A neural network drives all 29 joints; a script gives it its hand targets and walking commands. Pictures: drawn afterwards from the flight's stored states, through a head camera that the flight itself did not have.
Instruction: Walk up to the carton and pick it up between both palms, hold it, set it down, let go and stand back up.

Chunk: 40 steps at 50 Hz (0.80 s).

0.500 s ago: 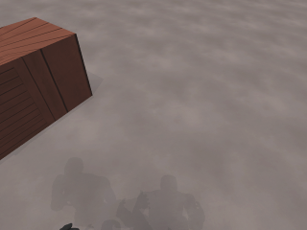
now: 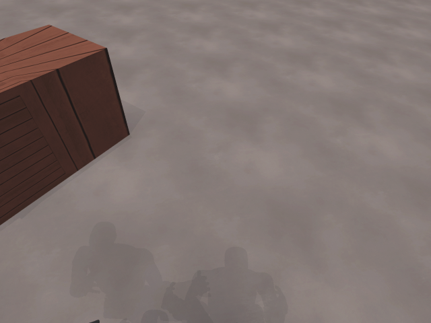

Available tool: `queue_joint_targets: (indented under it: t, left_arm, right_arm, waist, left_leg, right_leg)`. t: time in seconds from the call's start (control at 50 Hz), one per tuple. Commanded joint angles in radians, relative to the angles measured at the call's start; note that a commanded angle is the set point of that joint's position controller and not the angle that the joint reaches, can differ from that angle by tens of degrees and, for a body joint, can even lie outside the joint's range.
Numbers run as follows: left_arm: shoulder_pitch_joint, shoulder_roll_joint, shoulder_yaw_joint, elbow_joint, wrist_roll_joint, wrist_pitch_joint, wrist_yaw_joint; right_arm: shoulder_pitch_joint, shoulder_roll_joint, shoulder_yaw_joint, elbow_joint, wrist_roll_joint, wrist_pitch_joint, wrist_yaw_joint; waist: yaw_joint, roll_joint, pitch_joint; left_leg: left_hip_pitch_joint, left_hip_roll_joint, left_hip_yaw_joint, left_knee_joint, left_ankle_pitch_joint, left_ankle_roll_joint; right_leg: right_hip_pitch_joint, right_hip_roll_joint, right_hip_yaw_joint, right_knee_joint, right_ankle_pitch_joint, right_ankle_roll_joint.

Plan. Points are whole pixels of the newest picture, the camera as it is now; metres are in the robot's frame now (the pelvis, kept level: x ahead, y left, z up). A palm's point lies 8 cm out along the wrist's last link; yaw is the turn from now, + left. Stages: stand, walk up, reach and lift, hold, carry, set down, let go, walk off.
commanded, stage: stand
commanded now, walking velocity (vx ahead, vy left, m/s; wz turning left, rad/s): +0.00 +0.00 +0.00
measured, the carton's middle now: out of the picture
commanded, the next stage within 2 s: walk up in 0.34 s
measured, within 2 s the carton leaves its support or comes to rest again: neither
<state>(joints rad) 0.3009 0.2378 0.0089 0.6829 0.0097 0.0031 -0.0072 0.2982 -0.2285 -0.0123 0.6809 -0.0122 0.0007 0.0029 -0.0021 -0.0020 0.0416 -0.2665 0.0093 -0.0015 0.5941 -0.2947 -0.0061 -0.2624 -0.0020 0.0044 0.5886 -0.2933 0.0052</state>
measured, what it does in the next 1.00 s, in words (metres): steps to the left, turning left: left foot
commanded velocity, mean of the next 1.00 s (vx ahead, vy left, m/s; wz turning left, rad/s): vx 0.00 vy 0.00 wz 0.00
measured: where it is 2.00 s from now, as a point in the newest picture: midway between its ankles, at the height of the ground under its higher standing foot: (124, 296)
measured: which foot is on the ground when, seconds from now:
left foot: down 0.00-0.54, up 0.56-0.82, down 0.84-1.00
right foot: down 0.00-0.84, up 0.86-1.00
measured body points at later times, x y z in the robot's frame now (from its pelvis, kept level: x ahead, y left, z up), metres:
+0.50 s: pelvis +0.00 +0.00 +0.00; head +0.01 +0.00 +0.45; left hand +0.09 +0.25 -0.12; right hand +0.09 -0.25 -0.12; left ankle +0.02 +0.12 -0.73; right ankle +0.01 -0.12 -0.73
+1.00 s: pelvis +0.07 +0.11 -0.02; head +0.06 +0.15 +0.43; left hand +0.08 +0.42 -0.14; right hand +0.23 -0.14 -0.11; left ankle +0.09 +0.24 -0.73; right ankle +0.12 -0.02 -0.68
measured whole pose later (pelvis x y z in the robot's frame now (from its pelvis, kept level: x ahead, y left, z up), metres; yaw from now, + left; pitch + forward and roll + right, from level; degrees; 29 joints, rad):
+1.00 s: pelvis +0.07 +0.11 -0.02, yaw +21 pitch -3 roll +0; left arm 0.29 0.36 0.06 0.72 0.03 -0.02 -0.03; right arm 0.37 -0.26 -0.06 0.72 -0.04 0.00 0.03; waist -0.04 -0.09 0.04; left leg -0.39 0.01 0.02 0.73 -0.30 0.03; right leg -0.46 -0.09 -0.04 1.10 -0.51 -0.03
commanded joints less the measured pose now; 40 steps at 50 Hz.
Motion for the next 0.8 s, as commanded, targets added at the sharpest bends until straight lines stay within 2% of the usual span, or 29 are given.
queue_joint_targets:
  t: [0.0,0.5,0.52,0.54,0.56,0.58,0.6,0.62,0.66,0.68,0.72,0.74,0.76,0.78]
  left_arm:
    - [-0.004,0.13,0.041,-0.099,0.0,-0.027,0.007]
    - [0.012,0.141,0.039,-0.063,-0.003,-0.026,0.011]
    - [0.044,0.22,0.106,-0.074,0.059,-0.04,0.017]
    - [0.135,0.296,0.131,-0.043,0.074,-0.046,0.027]
    - [0.132,0.302,0.13,-0.024,0.089,-0.058,0.039]
    - [0.075,0.265,0.124,-0.011,0.087,-0.07,0.05]
    - [0.013,0.251,0.115,-0.012,0.089,-0.078,0.056]
    - [-0.039,0.253,0.114,-0.012,0.09,-0.085,0.056]
    - [-0.062,0.256,0.116,-0.007,0.076,-0.091,0.046]
    - [-0.059,0.264,0.118,-0.003,0.075,-0.092,0.044]
    - [-0.079,0.282,0.123,0.007,0.072,-0.089,0.038]
    - [-0.09,0.289,0.126,0.013,0.074,-0.085,0.037]
    - [-0.098,0.292,0.125,0.015,0.075,-0.079,0.036]
    - [-0.112,0.289,0.12,0.015,0.072,-0.071,0.032]
  right_arm:
    - [-0.004,-0.139,-0.039,-0.094,0.001,-0.024,-0.007]
    - [0.008,-0.143,-0.035,-0.064,0.003,-0.023,-0.009]
    - [0.025,-0.207,-0.07,-0.086,-0.018,-0.007,0.037]
    - [-0.061,-0.175,-0.068,-0.127,-0.035,0.006,0.058]
    - [-0.138,-0.175,-0.074,-0.164,-0.071,0.019,0.065]
    - [-0.099,-0.197,-0.091,-0.16,-0.074,0.029,0.074]
    - [-0.025,-0.189,-0.092,-0.137,-0.06,0.033,0.081]
    - [0.013,-0.168,-0.089,-0.131,-0.051,0.035,0.088]
    - [-0.013,-0.152,-0.091,-0.123,-0.04,0.028,0.11]
    - [-0.037,-0.151,-0.093,-0.124,-0.037,0.025,0.118]
    - [-0.034,-0.134,-0.094,-0.115,-0.022,0.013,0.126]
    - [-0.006,-0.13,-0.095,-0.1,-0.014,0.003,0.126]
    - [0.026,-0.135,-0.1,-0.084,-0.012,-0.007,0.122]
    - [0.076,-0.149,-0.107,-0.062,-0.012,-0.017,0.114]
  waist:
    - [-0.002,0.003,-0.034]
    - [0.002,0.007,-0.029]
    - [0.044,-0.058,-0.062]
    - [0.122,-0.206,-0.011]
    - [0.136,-0.169,0.063]
    - [0.087,-0.066,0.095]
    - [0.045,-0.032,0.086]
    - [0.018,-0.079,0.076]
    - [0.038,-0.149,0.065]
    - [0.049,-0.166,0.073]
    - [0.036,-0.189,0.064]
    - [0.024,-0.194,0.043]
    - [0.01,-0.169,0.026]
    - [-0.018,-0.121,0.009]
  left_leg:
    - [0.005,0.074,-0.089,-0.118,0.089,0.035]
    - [0.01,0.072,-0.093,-0.134,0.104,0.035]
    - [-0.332,0.024,-0.169,-0.005,-0.193,0.073]
    - [-0.521,-0.018,-0.025,0.221,-0.235,0.022]
    - [-0.587,0.087,-0.058,0.446,-0.2,0.006]
    - [-0.566,0.143,-0.114,0.501,-0.138,-0.006]
    - [-0.521,0.159,-0.133,0.507,-0.093,-0.01]
    - [-0.482,0.177,-0.124,0.478,-0.081,-0.007]
    - [-0.404,0.174,-0.054,0.391,-0.07,-0.015]
    - [-0.36,0.176,-0.026,0.336,-0.067,-0.016]
    - [-0.215,0.163,0.034,0.21,-0.057,0.004]
    - [-0.127,0.137,0.088,0.174,-0.04,0.016]
    - [-0.047,0.107,0.137,0.152,-0.025,0.027]
    - [0.042,0.075,0.177,0.112,0.002,0.039]
  right_leg:
    - [-0.011,-0.078,0.087,-0.118,0.08,-0.039]
    - [0.001,-0.081,0.087,-0.129,0.095,-0.037]
    - [0.294,-0.14,0.143,-0.131,-0.304,-0.123]
    - [0.372,-0.364,0.373,-0.32,-0.473,-0.251]
    - [0.269,-0.559,0.51,-0.409,-0.449,-0.349]
    - [0.199,-0.555,0.444,-0.397,-0.387,-0.34]
    - [0.159,-0.509,0.327,-0.372,-0.32,-0.304]
    - [0.15,-0.479,0.24,-0.366,-0.279,-0.277]
    - [0.13,-0.415,0.075,-0.378,-0.217,-0.254]
    - [0.098,-0.404,0.008,-0.383,-0.223,-0.247]
    - [0.035,-0.365,-0.116,-0.35,-0.233,-0.222]
    - [0.006,-0.346,-0.158,-0.332,-0.255,-0.212]
    - [-0.022,-0.338,-0.18,-0.292,-0.304,-0.208]
    - [-0.064,-0.325,-0.202,-0.222,-0.362,-0.2]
